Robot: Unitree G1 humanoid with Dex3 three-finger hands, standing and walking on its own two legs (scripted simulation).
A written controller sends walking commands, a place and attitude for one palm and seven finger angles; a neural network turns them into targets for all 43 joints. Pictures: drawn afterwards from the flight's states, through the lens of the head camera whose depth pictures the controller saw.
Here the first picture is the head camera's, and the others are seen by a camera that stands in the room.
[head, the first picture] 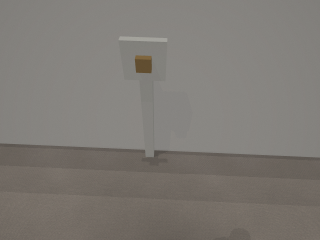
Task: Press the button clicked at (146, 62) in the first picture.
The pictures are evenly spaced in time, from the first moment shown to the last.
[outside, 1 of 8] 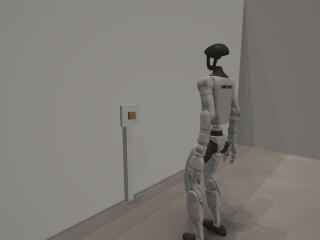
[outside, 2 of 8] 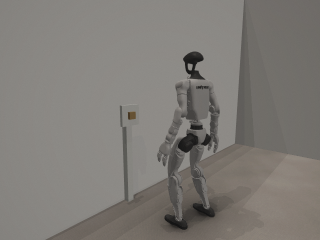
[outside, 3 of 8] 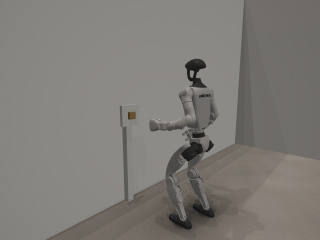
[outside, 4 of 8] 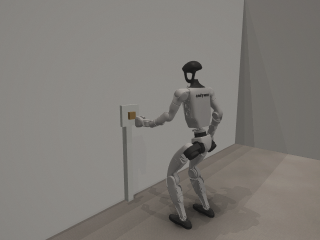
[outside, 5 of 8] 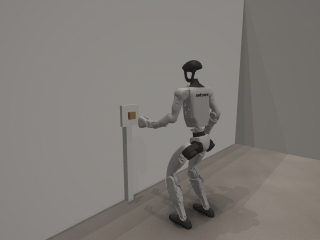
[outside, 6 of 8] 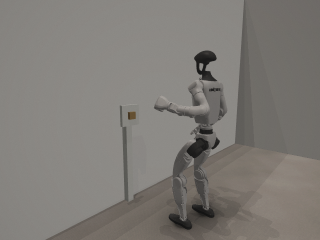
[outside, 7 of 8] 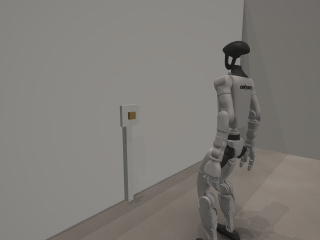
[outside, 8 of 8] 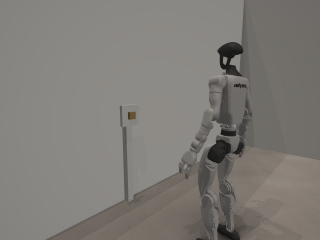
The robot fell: no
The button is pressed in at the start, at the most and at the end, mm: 0 15 0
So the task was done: yes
